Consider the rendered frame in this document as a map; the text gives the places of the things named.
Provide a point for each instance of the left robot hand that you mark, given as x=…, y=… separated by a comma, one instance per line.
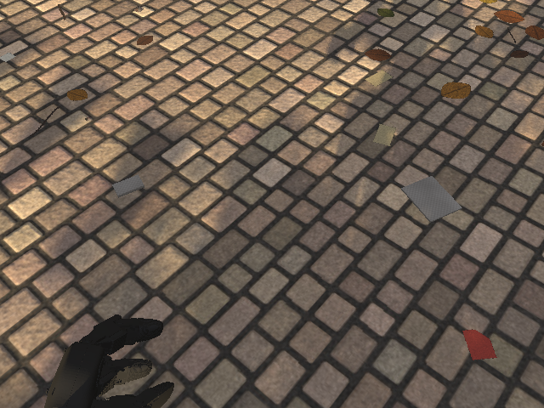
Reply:
x=87, y=371

